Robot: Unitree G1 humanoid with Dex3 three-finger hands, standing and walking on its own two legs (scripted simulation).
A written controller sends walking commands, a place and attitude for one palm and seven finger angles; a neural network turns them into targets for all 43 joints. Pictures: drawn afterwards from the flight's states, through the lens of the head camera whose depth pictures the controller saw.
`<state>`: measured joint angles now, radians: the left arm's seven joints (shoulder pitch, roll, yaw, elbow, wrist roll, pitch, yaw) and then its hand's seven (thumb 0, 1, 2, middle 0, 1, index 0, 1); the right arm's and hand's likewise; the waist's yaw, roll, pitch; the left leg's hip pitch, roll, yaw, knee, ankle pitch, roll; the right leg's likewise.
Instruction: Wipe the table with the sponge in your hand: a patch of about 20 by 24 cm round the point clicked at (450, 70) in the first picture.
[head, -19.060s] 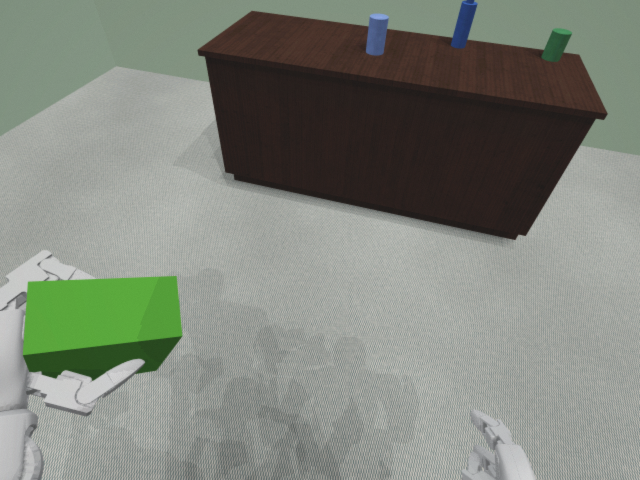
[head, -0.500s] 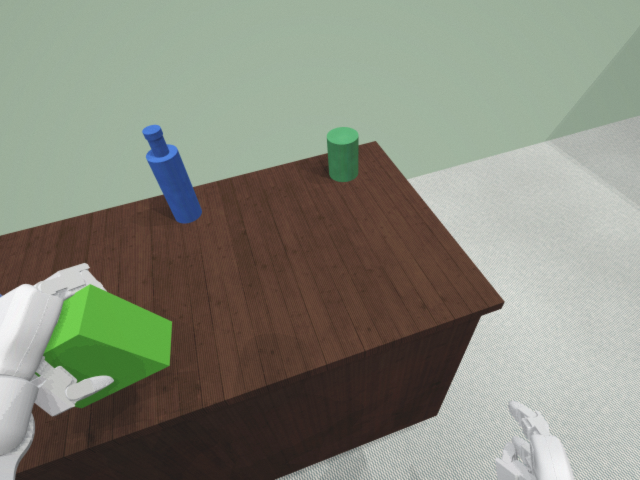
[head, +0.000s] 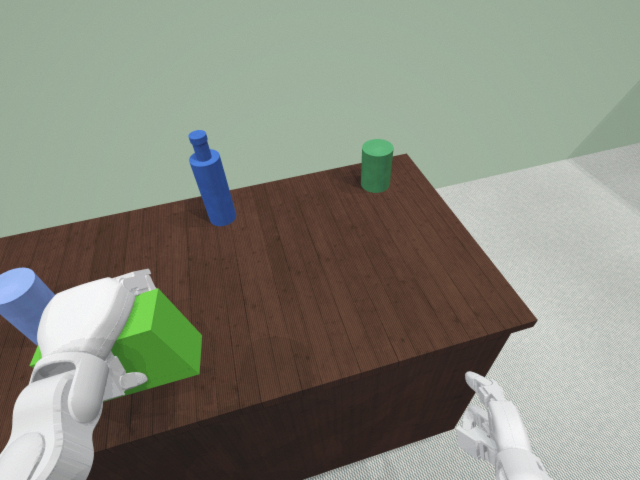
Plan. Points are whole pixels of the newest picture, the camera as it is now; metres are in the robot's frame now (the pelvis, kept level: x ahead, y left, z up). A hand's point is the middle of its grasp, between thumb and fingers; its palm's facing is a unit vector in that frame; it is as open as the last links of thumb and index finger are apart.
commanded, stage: turn the palm down, sponge in hand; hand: left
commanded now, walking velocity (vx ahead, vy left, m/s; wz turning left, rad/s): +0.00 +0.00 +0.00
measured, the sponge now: (134, 355) +0.22 +0.28 +0.05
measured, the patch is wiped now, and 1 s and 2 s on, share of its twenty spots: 0.00 0.00 0.00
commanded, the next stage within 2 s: move the sponge above the wiping area in 0.64 s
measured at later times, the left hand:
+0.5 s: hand (133, 323) +0.24 +0.27 +0.09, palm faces +0.02 -0.08 -1.00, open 9.7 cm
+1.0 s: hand (136, 326) +0.24 +0.27 +0.08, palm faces +0.02 -0.10 -0.99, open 9.7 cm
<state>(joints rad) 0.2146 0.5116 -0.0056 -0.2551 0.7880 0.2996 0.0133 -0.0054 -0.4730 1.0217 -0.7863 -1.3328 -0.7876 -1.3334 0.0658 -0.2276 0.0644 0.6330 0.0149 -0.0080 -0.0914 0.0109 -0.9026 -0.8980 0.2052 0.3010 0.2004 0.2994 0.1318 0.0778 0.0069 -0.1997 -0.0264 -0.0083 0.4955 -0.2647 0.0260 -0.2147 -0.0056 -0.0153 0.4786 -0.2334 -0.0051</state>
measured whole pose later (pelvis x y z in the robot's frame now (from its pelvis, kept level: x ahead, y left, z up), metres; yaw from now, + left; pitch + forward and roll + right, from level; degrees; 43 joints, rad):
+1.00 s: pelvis +0.01 -0.02 +0.01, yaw +0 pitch -2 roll +0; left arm 0.12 0.46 -0.06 -0.11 0.91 0.42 0.03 0.00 -0.47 1.02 -0.78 -1.34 -0.78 -1.34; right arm 0.01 -0.25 0.04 0.70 0.03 0.01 -0.05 0.01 -0.90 -0.90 0.20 0.30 0.20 0.30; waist 0.13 0.10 0.00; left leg -0.13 -0.01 -0.01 0.40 -0.23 0.00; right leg -0.16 0.01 -0.01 0.41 -0.21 -0.03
